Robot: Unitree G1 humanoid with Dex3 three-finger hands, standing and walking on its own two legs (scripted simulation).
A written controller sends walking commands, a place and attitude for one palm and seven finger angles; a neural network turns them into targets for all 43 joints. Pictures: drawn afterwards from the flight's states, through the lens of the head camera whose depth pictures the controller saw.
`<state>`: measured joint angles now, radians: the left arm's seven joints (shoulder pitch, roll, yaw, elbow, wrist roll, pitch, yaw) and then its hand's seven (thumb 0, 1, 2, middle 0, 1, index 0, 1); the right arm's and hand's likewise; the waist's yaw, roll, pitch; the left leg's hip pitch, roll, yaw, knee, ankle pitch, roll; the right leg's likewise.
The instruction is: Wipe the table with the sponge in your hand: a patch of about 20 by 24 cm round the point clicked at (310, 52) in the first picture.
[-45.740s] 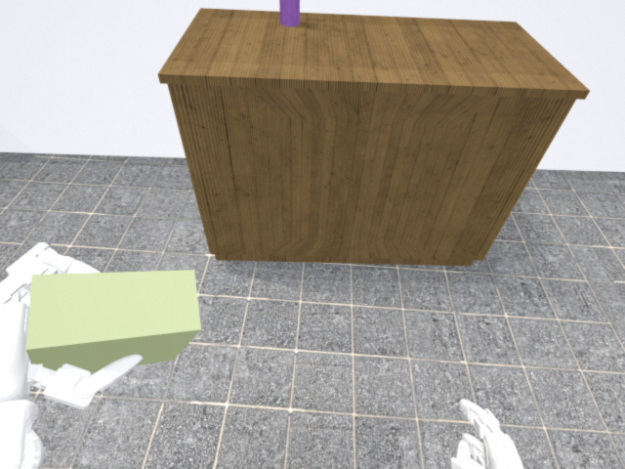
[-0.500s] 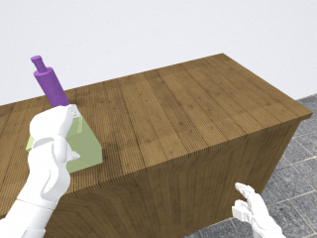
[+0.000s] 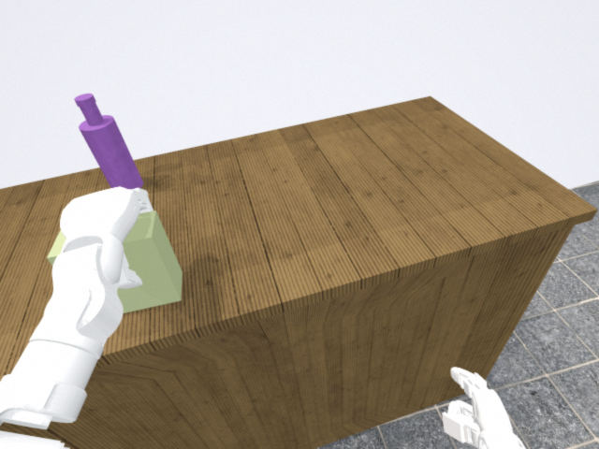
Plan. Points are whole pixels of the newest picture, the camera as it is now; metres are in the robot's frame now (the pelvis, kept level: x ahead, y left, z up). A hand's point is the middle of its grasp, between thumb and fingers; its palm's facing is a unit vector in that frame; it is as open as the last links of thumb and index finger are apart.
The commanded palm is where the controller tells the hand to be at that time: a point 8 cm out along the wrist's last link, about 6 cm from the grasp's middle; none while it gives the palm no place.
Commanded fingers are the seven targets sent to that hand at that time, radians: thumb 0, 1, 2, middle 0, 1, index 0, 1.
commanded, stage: wipe forward along the middle lane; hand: left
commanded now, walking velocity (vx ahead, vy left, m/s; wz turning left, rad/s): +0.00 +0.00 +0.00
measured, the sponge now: (129, 276) +0.31 +0.30 +0.09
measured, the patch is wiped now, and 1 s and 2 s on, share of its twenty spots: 0.90 0.90 0.90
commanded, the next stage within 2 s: slide back across to the first lane in 1.40 s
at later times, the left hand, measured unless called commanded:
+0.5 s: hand (121, 220) +0.37 +0.31 +0.15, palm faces -0.07 -0.03 -1.00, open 10.2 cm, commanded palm +0.35 +0.33 +0.18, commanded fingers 0.00 0.10 1.30 -1.20 -1.60 -1.20 -1.60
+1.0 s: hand (116, 199) +0.42 +0.35 +0.15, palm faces -0.14 -0.01 -0.99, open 10.2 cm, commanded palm +0.41 +0.35 +0.19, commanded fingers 0.00 0.10 1.30 -1.20 -1.60 -1.20 -1.60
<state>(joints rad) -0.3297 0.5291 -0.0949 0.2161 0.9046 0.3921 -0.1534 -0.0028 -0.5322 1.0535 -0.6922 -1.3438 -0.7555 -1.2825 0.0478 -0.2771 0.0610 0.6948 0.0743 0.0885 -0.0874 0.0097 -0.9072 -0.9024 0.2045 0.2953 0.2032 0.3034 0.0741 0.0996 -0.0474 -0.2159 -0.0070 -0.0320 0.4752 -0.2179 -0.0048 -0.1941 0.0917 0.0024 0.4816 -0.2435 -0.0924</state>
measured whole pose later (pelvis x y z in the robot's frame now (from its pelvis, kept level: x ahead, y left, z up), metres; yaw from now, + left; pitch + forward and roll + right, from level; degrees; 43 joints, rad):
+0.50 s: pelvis -0.01 +0.00 +0.00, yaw +0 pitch +1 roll +0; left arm -0.60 0.59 -0.03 0.64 0.95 0.20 -0.16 0.02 -0.55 1.06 -0.72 -1.31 -0.78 -1.27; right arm 0.18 -0.31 0.03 0.71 0.08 0.11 -0.09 0.01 -0.91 -0.90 0.20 0.30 0.20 0.30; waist 0.02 0.08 -0.06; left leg -0.32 0.00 -0.04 0.50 -0.21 0.00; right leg -0.29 0.10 0.00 0.49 -0.22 -0.09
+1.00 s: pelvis +0.00 +0.02 +0.00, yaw -1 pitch +6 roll -1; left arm -0.80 0.68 0.00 0.92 1.01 0.10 -0.15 0.02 -0.56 1.06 -0.73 -1.31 -0.78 -1.27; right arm 0.26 -0.33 0.01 0.71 0.09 0.13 -0.09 0.01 -0.91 -0.90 0.20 0.30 0.20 0.30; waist -0.03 0.07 -0.08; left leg -0.41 -0.01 -0.03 0.52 -0.22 0.02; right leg -0.36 0.09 0.01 0.47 -0.21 -0.07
